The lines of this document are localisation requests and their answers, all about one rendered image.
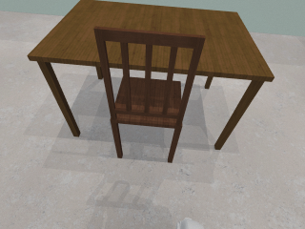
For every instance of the chair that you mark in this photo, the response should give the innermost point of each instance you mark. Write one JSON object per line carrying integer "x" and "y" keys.
{"x": 147, "y": 101}

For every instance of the table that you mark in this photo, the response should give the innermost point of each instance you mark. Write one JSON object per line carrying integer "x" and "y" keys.
{"x": 228, "y": 51}

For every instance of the right robot thigh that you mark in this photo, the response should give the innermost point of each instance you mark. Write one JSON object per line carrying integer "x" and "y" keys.
{"x": 188, "y": 224}

